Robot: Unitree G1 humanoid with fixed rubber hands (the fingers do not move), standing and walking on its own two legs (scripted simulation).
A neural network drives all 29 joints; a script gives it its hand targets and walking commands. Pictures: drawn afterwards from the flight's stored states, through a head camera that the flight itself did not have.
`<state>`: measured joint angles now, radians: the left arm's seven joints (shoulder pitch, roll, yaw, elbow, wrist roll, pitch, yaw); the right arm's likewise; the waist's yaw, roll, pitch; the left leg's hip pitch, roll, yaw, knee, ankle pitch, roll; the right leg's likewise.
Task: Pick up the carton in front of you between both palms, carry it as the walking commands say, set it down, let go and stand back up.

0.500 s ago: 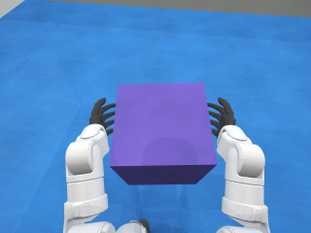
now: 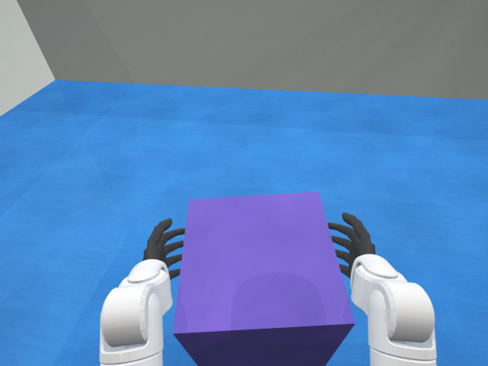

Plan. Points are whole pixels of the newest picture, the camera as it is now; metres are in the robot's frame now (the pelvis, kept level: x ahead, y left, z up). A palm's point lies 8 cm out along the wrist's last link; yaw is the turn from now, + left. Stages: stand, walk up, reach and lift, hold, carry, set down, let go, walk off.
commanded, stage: carry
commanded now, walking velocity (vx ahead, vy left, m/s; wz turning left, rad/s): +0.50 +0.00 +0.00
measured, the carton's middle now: (259, 288) +0.25 +0.00 +0.01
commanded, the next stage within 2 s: none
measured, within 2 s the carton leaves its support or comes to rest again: neither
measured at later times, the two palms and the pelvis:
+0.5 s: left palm (176, 150) +0.54 +0.18 +0.08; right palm (309, 149) +0.53 -0.12 +0.09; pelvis +0.30 +0.04 +0.00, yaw -3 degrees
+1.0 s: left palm (212, 92) +0.83 +0.12 +0.09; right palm (312, 91) +0.83 -0.18 +0.08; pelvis +0.59 -0.03 +0.00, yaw +0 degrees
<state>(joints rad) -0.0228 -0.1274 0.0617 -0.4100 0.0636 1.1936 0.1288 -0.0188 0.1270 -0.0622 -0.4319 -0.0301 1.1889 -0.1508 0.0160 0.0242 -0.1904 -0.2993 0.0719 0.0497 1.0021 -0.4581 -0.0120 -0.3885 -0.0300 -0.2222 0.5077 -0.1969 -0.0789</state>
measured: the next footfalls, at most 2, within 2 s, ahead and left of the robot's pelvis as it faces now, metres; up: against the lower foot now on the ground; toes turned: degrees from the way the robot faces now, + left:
left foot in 0.38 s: +0.42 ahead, +0.13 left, +0.00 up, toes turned +11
right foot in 0.86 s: +0.71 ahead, -0.11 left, +0.00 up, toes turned -7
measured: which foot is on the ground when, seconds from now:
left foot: up 0.00-0.36, down 0.38-0.86, up 0.88-1.00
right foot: down 0.00-0.40, up 0.42-0.84, down 0.86-1.00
